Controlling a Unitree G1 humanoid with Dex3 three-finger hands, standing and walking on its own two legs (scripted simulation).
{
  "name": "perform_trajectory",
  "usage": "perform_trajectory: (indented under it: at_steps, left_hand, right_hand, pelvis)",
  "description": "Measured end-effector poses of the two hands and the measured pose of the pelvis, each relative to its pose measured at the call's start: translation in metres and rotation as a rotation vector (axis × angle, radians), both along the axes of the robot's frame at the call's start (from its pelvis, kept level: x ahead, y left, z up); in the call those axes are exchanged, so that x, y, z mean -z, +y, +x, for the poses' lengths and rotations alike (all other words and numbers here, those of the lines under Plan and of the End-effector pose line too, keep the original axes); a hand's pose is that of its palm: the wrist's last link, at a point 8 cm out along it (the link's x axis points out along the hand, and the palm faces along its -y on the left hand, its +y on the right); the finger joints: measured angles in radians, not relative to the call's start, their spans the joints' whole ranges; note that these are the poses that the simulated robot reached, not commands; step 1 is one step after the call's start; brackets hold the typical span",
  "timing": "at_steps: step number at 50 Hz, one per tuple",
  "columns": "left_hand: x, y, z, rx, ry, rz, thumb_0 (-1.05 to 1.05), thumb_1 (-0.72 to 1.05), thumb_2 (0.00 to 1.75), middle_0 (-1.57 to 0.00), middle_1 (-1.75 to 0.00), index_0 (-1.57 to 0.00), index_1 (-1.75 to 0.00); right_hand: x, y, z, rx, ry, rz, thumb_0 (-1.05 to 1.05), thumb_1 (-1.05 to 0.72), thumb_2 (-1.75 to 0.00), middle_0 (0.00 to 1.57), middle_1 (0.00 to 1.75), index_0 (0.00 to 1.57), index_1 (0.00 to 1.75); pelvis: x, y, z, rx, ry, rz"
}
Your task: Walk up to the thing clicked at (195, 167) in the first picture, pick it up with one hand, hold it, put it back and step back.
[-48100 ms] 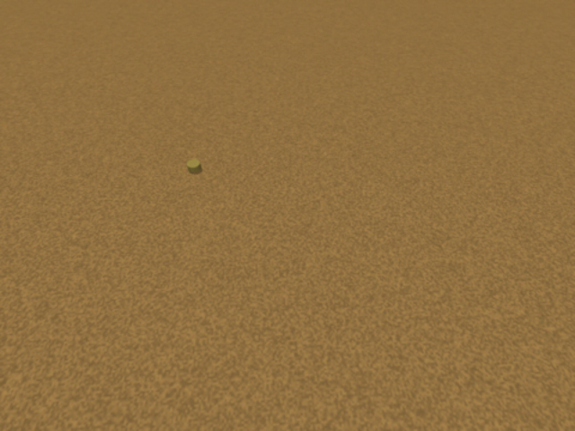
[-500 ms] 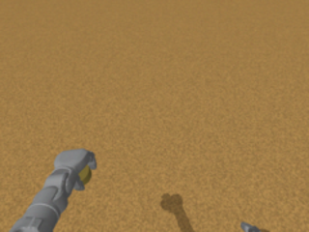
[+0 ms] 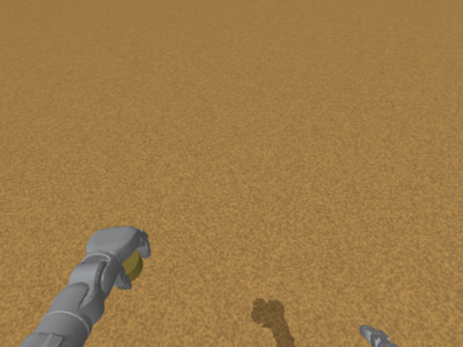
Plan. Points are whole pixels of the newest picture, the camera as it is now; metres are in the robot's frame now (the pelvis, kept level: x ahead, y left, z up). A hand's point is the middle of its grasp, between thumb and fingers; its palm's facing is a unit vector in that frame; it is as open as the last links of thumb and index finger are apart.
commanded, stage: hold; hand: left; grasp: from above
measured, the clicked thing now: (123, 264) +0.32 +0.23 -0.07
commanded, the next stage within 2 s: crouch in 1.04 s
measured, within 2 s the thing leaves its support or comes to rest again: neither
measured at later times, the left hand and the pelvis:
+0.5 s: hand (119, 270) +0.28 +0.21 -0.02, palm faces -0.42 -0.06 -0.90, open 7.9 cm; pelvis -0.01 +0.00 +0.01, yaw +0 degrees
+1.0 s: hand (118, 262) +0.30 +0.22 -0.02, palm faces -0.43 -0.06 -0.90, open 7.9 cm; pelvis -0.01 +0.00 +0.01, yaw +0 degrees
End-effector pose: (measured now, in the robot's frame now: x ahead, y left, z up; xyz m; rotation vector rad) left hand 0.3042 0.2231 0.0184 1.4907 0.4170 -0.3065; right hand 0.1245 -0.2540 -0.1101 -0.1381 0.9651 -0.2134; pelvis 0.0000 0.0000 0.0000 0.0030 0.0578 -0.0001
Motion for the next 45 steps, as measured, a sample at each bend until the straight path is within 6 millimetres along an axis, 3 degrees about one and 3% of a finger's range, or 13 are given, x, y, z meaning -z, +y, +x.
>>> perform_trajectory:
  at_steps: [15, 25, 38, 45]
  left_hand:
    - [-0.009, -0.005, -0.018, 0.011, -0.014, -0.001, 0.0, 0.26, 0.25, -0.62, -0.54, -0.87, -0.53]
    - [-0.02, -0.006, -0.018, 0.016, -0.026, -0.004, 0.0, 0.27, 0.24, -0.61, -0.55, -0.86, -0.53]
    - [-0.011, -0.006, -0.02, 0.027, 0.004, -0.01, 0.0, 0.27, 0.25, -0.61, -0.55, -0.86, -0.54]
    - [-0.019, -0.001, -0.011, 0.022, -0.026, 0.007, 0.0, 0.27, 0.25, -0.61, -0.55, -0.86, -0.53]
  right_hand:
    - [-0.006, 0.0, 0.001, -0.022, -0.036, 0.001, 0.01, -0.9, -0.9, 0.2, 0.29, 0.2, 0.3]
    - [-0.009, 0.002, 0.004, -0.024, -0.057, 0.005, 0.01, -0.91, -0.9, 0.2, 0.29, 0.2, 0.3]
    - [-0.012, 0.008, 0.009, -0.033, -0.059, 0.003, 0.01, -0.91, -0.9, 0.2, 0.29, 0.2, 0.3]
    - [-0.009, 0.008, 0.008, -0.026, -0.039, 0.004, 0.01, -0.91, -0.9, 0.2, 0.29, 0.2, 0.3]
  pelvis:
    - [-0.003, -0.004, -0.012, -0.001, -0.033, 0.005]
    - [-0.005, -0.004, -0.015, 0.002, -0.048, 0.005]
    - [-0.006, -0.002, -0.014, 0.004, -0.045, 0.005]
    - [-0.007, 0.0, -0.009, 0.003, -0.044, 0.003]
